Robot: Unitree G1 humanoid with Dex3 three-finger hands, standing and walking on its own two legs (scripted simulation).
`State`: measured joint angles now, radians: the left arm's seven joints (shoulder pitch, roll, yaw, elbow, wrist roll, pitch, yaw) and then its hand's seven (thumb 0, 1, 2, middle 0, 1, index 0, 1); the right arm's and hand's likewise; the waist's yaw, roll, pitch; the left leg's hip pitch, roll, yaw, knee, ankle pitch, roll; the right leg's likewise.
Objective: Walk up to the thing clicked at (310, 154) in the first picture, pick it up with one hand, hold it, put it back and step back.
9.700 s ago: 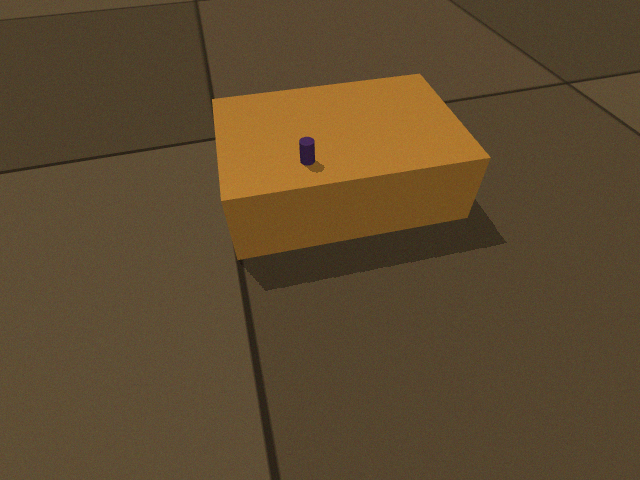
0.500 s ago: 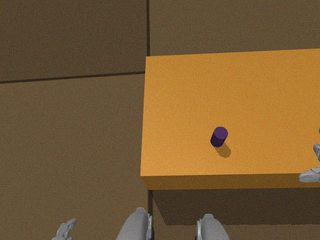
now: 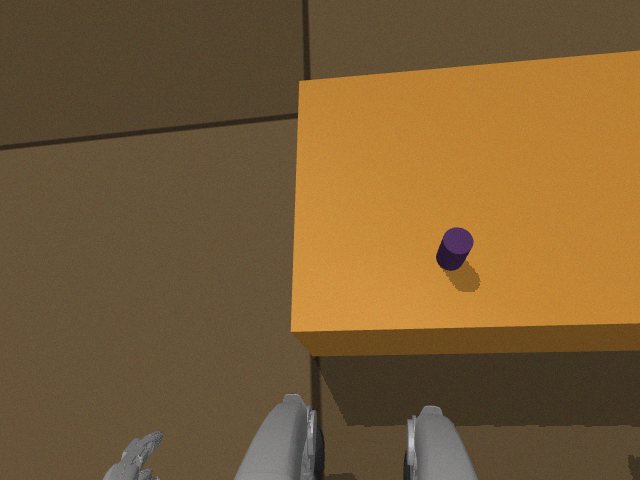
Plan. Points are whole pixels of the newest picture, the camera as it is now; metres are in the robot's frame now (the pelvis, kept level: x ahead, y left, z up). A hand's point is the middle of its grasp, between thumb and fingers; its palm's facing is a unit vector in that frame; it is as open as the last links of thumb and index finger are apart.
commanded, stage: go down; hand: right
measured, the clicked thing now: (453, 249) +0.51 -0.18 -0.30
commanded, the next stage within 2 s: approach in 0.36 s
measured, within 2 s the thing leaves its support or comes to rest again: neither
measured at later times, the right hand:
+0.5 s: hand out of the picture +0.41 -0.36 +0.00, palm faces +0.15 +0.99 -0.09, open 17.3 cm
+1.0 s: hand (550, 255) +0.46 -0.31 -0.20, palm faces +0.05 +1.00 +0.02, open 17.3 cm
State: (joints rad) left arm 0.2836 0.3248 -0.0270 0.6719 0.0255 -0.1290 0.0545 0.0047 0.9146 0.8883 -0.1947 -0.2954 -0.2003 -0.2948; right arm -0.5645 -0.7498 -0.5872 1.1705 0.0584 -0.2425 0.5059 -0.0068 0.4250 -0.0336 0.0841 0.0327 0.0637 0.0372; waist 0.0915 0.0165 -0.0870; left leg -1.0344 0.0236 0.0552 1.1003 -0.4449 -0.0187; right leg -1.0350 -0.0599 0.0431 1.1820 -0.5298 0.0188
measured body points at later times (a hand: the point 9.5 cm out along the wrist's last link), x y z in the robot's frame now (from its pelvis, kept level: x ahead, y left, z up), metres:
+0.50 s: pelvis +0.00 -0.01 -0.01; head +0.15 -0.05 +0.41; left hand +0.06 +0.27 -0.11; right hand +0.40 -0.42 +0.01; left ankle +0.04 +0.14 -0.64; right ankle +0.01 -0.13 -0.64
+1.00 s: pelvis -0.05 +0.00 -0.21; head +0.18 -0.05 +0.18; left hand +0.06 +0.27 -0.31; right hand +0.45 -0.36 -0.20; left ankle +0.04 +0.14 -0.64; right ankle +0.01 -0.13 -0.64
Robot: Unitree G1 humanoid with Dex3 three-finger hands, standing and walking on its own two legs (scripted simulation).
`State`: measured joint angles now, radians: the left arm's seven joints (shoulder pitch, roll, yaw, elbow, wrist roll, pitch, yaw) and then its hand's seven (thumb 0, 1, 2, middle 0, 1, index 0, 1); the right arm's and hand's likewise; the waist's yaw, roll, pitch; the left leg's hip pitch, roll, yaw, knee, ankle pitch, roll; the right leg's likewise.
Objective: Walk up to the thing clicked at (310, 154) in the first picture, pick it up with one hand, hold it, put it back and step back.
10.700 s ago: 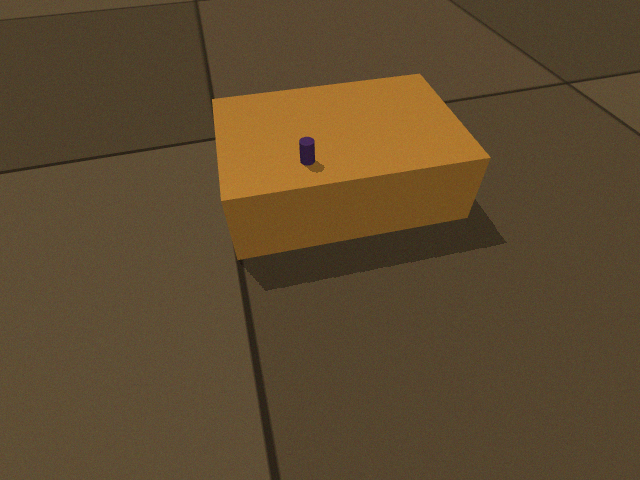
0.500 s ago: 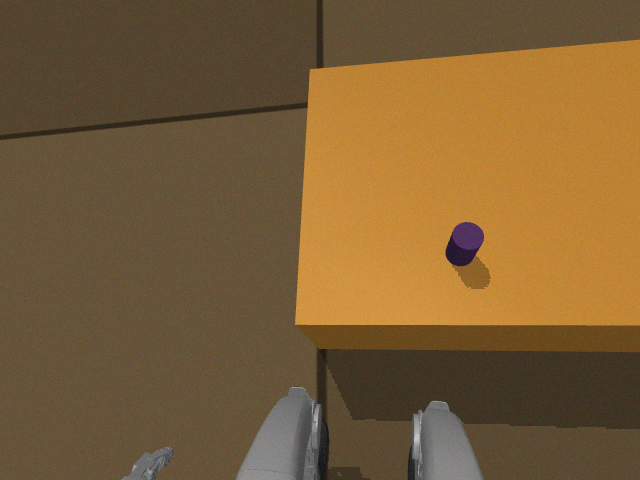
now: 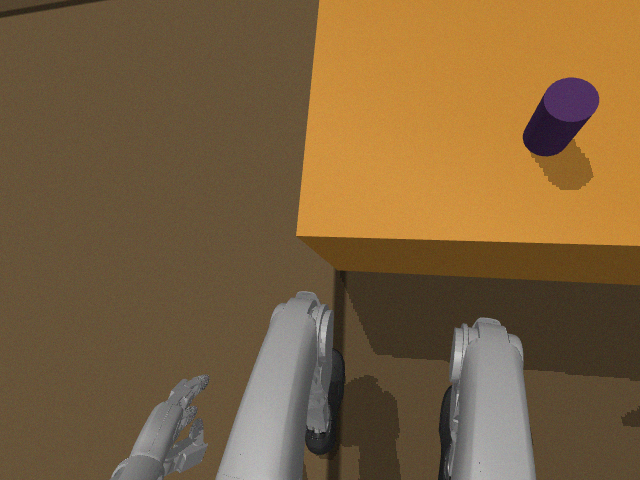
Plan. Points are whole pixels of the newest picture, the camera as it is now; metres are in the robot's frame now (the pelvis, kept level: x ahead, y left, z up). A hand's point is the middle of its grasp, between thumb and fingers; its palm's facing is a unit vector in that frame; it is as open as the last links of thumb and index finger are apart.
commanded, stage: approach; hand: right
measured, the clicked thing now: (557, 120) +0.55 -0.21 -0.10
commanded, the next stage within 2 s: close in in 0.02 s
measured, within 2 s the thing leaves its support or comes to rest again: neither
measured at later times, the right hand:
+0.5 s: hand (599, 134) +0.51 -0.24 -0.07, palm faces +0.10 +1.00 -0.01, open 16.8 cm
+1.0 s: hand (570, 132) +0.52 -0.21 -0.08, palm faces +0.12 +0.99 -0.02, open 16.8 cm
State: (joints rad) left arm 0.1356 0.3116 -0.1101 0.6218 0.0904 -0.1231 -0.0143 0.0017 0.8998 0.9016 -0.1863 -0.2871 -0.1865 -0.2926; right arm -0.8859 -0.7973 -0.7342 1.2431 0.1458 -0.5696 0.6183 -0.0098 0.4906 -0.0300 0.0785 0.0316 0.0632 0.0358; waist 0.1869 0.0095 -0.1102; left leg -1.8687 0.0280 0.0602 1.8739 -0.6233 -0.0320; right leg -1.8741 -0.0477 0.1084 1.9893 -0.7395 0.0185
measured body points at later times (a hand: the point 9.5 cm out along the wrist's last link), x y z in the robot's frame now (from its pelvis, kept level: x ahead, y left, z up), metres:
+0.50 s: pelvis -0.03 +0.00 -0.09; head +0.19 -0.05 +0.30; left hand +0.02 +0.28 -0.20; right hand +0.50 -0.29 -0.07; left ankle +0.09 +0.14 -0.44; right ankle +0.05 -0.13 -0.44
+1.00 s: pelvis -0.02 +0.01 -0.09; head +0.21 -0.03 +0.30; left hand +0.06 +0.29 -0.21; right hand +0.51 -0.26 -0.07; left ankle +0.09 +0.14 -0.44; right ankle +0.05 -0.13 -0.44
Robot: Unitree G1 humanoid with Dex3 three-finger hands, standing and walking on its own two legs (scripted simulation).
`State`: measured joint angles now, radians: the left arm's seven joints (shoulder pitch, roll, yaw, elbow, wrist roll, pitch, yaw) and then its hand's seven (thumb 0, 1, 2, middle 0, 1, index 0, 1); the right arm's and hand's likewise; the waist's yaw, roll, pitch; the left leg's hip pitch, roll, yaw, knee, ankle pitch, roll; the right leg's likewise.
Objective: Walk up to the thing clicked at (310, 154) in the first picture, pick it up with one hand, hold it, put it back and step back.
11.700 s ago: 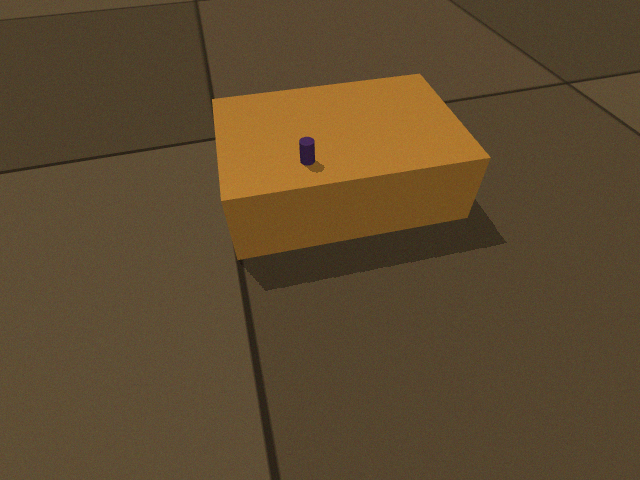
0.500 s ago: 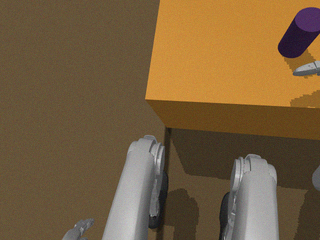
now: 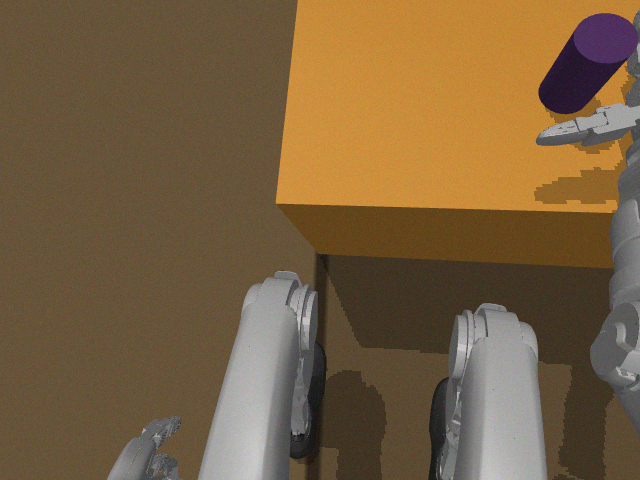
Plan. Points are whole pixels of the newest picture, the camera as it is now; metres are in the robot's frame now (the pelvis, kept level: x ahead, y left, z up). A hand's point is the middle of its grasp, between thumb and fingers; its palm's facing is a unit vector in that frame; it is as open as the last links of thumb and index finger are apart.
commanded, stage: close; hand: right
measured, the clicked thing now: (582, 68) +0.57 -0.19 -0.01
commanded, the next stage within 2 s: settle in 0.82 s
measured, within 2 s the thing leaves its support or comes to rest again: leaves its support in 1.20 s
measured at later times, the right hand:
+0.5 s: hand (586, 73) +0.56 -0.18 +0.00, palm faces +0.06 +1.00 -0.02, open 13.9 cm
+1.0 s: hand (586, 59) +0.57 -0.18 +0.01, palm faces +0.07 +1.00 -0.02, open 7.6 cm
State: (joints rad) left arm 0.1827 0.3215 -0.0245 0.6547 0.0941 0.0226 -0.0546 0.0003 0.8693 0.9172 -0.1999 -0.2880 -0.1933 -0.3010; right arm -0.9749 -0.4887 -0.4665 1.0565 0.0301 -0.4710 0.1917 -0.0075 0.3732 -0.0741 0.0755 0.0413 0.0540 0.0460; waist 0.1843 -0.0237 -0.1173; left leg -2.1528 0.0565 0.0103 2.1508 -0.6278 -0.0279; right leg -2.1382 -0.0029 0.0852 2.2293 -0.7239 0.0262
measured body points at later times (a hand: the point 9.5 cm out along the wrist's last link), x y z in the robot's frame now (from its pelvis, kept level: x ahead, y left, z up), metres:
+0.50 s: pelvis +0.00 +0.00 -0.01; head +0.23 -0.03 +0.38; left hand +0.04 +0.29 -0.12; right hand +0.55 -0.24 +0.01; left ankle +0.10 +0.14 -0.35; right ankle +0.07 -0.13 -0.35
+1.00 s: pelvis -0.01 +0.00 -0.01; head +0.23 -0.03 +0.38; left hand +0.02 +0.29 -0.12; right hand +0.56 -0.23 +0.02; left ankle +0.10 +0.14 -0.35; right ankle +0.07 -0.13 -0.35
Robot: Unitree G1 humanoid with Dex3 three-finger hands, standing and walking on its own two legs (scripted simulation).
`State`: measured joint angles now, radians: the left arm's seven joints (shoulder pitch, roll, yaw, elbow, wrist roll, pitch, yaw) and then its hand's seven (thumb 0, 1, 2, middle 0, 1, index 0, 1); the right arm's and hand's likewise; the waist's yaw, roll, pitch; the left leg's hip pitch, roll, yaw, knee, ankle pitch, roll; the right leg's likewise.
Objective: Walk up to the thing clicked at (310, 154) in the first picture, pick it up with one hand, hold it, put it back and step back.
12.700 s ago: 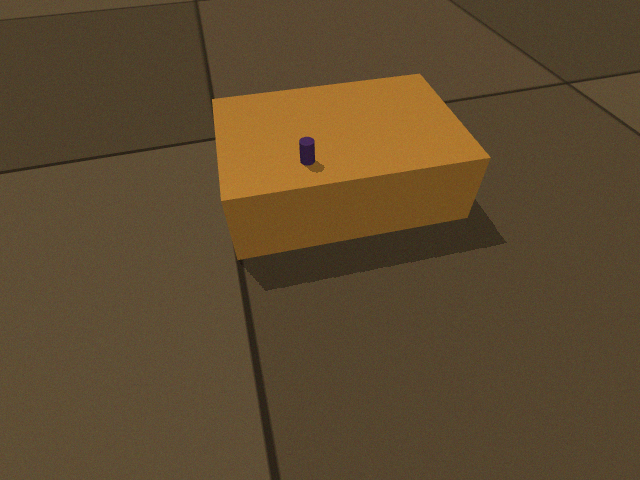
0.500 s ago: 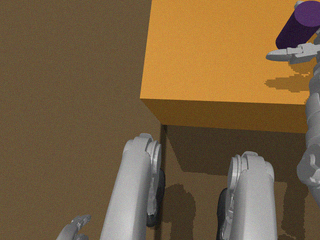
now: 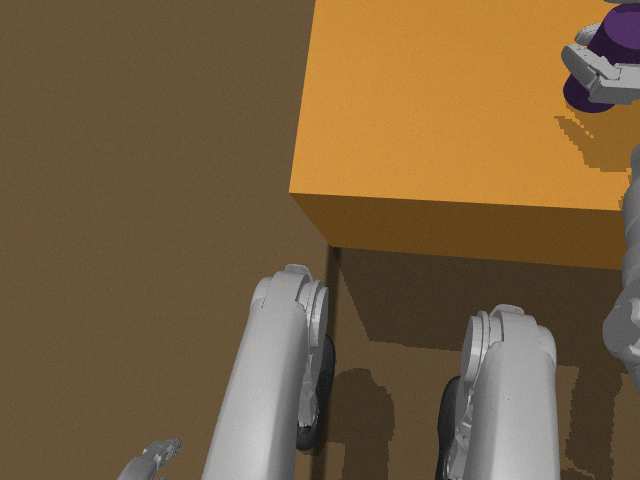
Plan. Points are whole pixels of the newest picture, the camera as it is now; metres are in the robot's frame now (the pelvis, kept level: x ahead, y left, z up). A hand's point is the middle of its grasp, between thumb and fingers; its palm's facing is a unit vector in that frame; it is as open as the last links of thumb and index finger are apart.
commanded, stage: settle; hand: right
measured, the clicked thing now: (612, 62) +0.57 -0.19 +0.00
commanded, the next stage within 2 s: lift in 1.30 s
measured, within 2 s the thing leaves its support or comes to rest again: leaves its support in 0.20 s
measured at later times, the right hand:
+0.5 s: hand out of the picture +0.57 -0.19 +0.09, palm faces +0.10 +0.99 -0.04, open 5.5 cm
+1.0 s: hand out of the picture +0.58 -0.19 +0.13, palm faces +0.10 +0.99 -0.03, open 5.5 cm
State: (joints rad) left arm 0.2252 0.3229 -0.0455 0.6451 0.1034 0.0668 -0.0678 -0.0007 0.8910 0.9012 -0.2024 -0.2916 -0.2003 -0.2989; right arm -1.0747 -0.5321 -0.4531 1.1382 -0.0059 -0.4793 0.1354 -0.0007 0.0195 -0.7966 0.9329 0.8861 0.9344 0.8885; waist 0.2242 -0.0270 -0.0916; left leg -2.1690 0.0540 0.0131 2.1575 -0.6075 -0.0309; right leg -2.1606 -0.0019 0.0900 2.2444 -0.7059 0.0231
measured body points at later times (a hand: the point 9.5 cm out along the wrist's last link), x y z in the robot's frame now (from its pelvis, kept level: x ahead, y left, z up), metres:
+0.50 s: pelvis +0.01 +0.00 +0.05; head +0.22 -0.02 +0.44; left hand +0.05 +0.29 -0.07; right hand +0.56 -0.24 +0.09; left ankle +0.11 +0.14 -0.35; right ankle +0.08 -0.13 -0.35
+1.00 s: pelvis +0.02 +0.00 +0.10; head +0.23 -0.02 +0.49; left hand +0.06 +0.29 -0.02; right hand +0.57 -0.24 +0.14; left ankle +0.11 +0.14 -0.35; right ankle +0.08 -0.13 -0.35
